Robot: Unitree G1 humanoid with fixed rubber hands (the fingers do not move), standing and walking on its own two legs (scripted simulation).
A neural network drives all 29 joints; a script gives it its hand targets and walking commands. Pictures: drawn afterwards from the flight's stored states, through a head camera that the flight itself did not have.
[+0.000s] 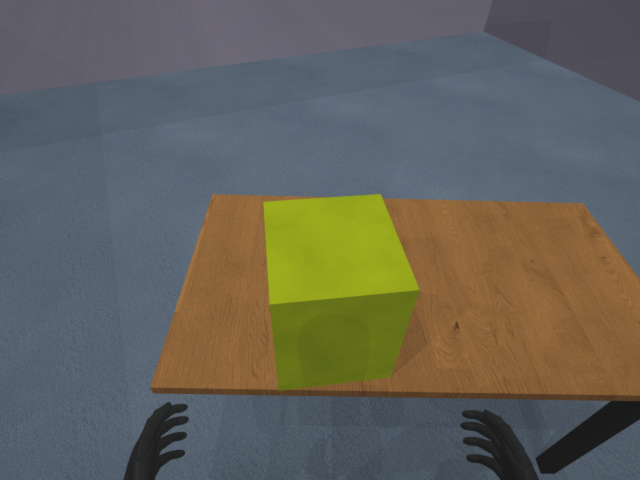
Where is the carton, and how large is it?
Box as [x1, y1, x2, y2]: [263, 194, 419, 390]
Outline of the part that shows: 380,194 263,202 269,302 279,390 390,376 419,289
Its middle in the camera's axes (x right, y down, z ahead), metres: +0.02 +0.08 +0.67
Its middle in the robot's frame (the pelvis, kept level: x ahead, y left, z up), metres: +0.46 -0.01 -0.06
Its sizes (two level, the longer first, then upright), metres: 0.210 0.200 0.250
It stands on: a table, 0.58 m high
